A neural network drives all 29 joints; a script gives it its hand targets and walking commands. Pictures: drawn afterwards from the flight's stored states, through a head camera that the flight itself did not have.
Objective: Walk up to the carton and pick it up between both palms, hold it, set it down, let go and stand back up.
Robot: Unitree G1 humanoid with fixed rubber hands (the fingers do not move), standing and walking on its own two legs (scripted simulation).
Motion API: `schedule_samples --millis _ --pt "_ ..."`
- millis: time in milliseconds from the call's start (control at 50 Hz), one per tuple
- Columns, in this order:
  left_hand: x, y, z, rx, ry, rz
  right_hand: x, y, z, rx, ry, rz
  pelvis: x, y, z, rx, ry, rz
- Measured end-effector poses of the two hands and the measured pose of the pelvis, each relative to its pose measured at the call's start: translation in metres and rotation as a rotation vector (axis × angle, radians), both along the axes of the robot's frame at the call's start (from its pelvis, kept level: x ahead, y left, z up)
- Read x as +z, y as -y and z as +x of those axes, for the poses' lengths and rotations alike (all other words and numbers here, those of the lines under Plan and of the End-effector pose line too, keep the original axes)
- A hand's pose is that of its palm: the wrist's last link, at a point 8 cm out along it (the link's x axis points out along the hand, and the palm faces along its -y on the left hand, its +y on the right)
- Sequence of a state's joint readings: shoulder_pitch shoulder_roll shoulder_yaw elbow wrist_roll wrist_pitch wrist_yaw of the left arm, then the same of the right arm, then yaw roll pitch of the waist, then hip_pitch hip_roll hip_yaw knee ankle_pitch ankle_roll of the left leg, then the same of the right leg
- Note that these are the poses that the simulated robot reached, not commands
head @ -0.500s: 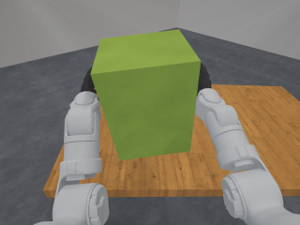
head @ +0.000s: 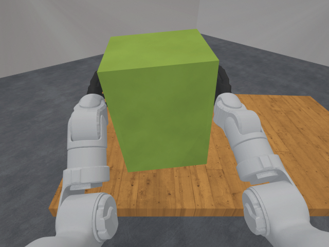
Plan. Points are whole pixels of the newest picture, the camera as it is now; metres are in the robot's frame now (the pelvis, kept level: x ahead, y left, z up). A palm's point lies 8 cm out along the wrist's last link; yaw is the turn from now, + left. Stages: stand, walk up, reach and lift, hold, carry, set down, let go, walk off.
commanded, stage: hold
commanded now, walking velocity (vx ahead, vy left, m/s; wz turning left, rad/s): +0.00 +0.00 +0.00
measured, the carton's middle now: (160, 103) +0.38 +0.00 +0.23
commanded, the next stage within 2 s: none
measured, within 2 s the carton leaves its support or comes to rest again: neither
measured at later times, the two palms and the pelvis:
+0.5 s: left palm (94, 101) +0.37 +0.15 +0.24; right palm (218, 98) +0.37 -0.14 +0.24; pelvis +0.00 +0.00 +0.00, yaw +0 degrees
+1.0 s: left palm (94, 99) +0.37 +0.15 +0.24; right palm (219, 98) +0.38 -0.14 +0.24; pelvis +0.00 +0.00 +0.00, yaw +0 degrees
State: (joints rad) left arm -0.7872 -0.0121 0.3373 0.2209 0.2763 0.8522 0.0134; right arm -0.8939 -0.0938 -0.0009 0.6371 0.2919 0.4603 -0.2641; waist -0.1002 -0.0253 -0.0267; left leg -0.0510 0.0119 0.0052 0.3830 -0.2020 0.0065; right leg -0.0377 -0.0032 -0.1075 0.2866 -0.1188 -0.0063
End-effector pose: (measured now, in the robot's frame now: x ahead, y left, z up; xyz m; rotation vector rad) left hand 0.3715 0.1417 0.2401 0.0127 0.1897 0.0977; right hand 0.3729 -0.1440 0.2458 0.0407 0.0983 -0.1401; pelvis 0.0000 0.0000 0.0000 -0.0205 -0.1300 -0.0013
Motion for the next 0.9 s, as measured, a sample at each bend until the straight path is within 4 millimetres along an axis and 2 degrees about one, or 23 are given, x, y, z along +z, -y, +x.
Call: schedule_samples --millis 320,900 --pt "-0.0015 -0.006 0.001 0.007 0.001 -0.008 -0.0008 -0.006 0.0027 0.003 -0.006 -0.001 0.0 -0.0005 0.0032 0.004 0.006 -0.002" --pt "0.0001 -0.0022 -0.0001 0.003 -0.007 -0.001 -0.0063 -0.0023 -0.0006 -0.004 -0.025 0.002 0.0001 -0.0004 -0.0014 -0.007 0.012 0.003"
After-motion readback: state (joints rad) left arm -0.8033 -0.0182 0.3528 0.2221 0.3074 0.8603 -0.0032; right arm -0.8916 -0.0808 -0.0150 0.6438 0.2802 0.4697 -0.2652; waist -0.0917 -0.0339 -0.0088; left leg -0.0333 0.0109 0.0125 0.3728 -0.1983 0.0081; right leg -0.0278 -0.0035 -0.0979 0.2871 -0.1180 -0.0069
